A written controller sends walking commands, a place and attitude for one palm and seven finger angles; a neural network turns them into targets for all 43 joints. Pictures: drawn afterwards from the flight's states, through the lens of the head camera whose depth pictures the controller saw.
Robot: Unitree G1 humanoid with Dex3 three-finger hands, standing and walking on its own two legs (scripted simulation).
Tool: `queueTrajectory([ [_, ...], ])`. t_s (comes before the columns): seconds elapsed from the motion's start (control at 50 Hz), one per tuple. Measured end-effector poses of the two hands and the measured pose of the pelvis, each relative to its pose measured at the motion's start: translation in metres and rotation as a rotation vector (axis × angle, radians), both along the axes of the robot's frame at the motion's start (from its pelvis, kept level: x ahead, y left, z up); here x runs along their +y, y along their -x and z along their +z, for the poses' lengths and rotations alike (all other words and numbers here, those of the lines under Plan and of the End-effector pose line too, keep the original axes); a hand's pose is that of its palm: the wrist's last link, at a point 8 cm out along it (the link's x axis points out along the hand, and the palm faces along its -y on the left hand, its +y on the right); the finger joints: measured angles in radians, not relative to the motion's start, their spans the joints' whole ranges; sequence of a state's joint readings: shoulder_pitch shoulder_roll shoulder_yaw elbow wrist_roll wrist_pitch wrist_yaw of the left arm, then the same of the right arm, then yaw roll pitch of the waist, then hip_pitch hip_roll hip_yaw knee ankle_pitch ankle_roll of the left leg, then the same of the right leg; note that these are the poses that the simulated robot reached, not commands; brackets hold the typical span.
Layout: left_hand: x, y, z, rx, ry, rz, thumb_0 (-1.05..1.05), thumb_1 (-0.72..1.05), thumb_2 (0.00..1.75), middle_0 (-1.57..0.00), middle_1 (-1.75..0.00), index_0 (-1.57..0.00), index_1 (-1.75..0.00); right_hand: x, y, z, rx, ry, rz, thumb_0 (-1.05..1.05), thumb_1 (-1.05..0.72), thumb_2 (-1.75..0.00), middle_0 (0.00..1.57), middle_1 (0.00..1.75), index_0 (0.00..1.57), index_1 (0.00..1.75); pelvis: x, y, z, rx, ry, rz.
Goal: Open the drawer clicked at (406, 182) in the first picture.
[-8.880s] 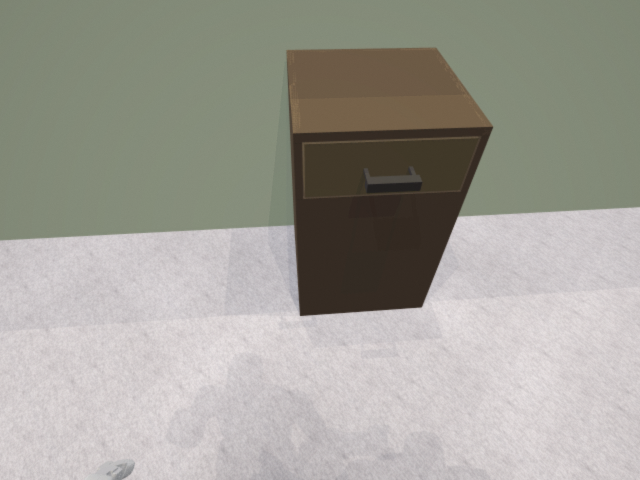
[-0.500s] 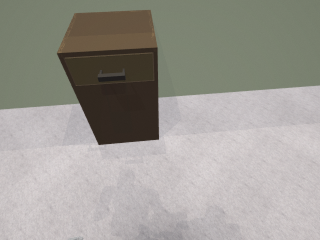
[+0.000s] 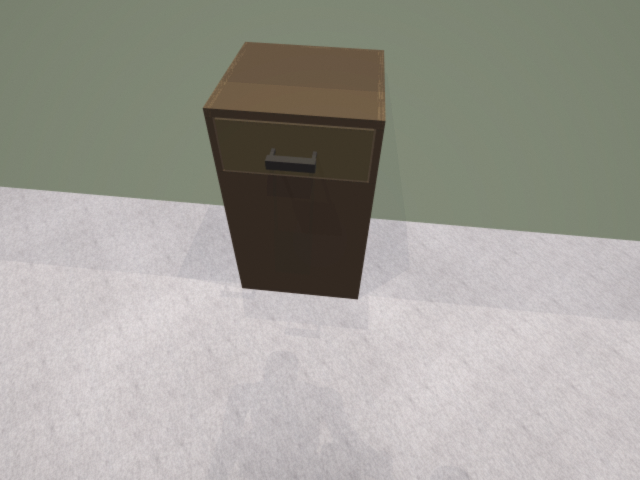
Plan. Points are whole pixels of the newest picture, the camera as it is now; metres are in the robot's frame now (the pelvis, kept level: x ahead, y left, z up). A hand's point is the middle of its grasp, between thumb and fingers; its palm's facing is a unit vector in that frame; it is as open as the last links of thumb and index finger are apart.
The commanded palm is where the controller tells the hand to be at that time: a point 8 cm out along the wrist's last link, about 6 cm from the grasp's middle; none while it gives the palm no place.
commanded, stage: take the last steps up to it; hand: left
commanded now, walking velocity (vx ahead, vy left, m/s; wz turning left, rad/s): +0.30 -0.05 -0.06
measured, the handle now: (292, 158) +0.88 +0.17 -0.12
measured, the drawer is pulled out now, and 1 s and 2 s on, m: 0.00 0.00 0.00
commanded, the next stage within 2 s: come to a stop and stand still in 0.94 s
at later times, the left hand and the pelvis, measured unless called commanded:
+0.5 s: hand (232, 431) +0.22 +0.17 -0.18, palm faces -0.07 -0.98 -0.20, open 7.4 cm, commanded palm none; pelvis +0.13 -0.01 -0.02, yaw -3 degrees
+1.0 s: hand (281, 413) +0.26 +0.10 -0.18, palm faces +0.08 -0.99 -0.13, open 7.3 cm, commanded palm none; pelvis +0.29 -0.06 -0.01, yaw -1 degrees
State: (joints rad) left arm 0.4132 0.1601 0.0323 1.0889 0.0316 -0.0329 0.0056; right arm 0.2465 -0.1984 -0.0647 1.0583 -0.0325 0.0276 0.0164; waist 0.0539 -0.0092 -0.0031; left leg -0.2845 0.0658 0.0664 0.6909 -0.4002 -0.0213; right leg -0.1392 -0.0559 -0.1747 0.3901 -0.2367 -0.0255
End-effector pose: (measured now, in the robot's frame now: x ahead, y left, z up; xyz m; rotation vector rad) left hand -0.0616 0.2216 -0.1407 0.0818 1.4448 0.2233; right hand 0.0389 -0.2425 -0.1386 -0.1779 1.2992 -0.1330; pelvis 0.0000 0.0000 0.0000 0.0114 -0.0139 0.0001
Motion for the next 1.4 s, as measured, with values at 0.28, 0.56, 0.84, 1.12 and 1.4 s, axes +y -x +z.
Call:
queueTrajectory([
  [0.28, 0.030, -0.080, -0.013, -0.001, 0.058, -0.057, 0.01, 0.91, 0.90, -0.19, -0.30, -0.20, -0.30, 0.044, 0.001, 0.004, 0.011, 0.024, -0.089, 0.00, -0.93, -0.89, 0.20, 0.30, 0.20, 0.30, 0.028, -0.052, 0.000, -0.035, 0.020, -0.021],
  [0.56, -0.027, -0.331, -0.011, -0.288, -0.036, -0.250, 0.00, 0.91, 0.90, -0.19, -0.30, -0.20, -0.30, 0.024, 0.027, -0.030, 0.359, -0.114, -0.256, 0.01, -0.90, -0.89, 0.21, 0.30, 0.20, 0.30, -0.037, -0.156, -0.030, -0.007, -0.014, -0.061],
  [0.84, -0.064, -0.338, 0.002, -0.183, -0.035, -0.135, -0.01, 0.94, 0.90, -0.20, -0.30, -0.20, -0.30, -0.067, -0.224, -0.008, -0.046, -0.018, -0.101, 0.01, -0.91, -0.90, 0.20, 0.30, 0.19, 0.30, -0.073, -0.240, -0.004, -0.006, 0.016, -0.029],
  [1.12, -0.070, -0.318, -0.029, 0.084, 0.095, 0.008, 0.00, 0.91, 0.90, -0.20, -0.30, -0.20, -0.30, -0.015, -0.372, -0.004, -0.145, -0.015, 0.040, 0.00, -0.91, -0.90, 0.20, 0.30, 0.19, 0.30, -0.045, -0.329, -0.015, -0.001, 0.018, -0.011],
  [1.4, -0.052, -0.432, -0.009, -0.052, -0.048, -0.086, 0.00, 0.91, 0.90, -0.19, -0.30, -0.20, -0.30, -0.060, -0.363, -0.010, -0.024, 0.023, -0.056, -0.01, -0.93, -0.89, 0.21, 0.30, 0.20, 0.30, -0.071, -0.347, -0.008, 0.003, -0.001, -0.025],
])
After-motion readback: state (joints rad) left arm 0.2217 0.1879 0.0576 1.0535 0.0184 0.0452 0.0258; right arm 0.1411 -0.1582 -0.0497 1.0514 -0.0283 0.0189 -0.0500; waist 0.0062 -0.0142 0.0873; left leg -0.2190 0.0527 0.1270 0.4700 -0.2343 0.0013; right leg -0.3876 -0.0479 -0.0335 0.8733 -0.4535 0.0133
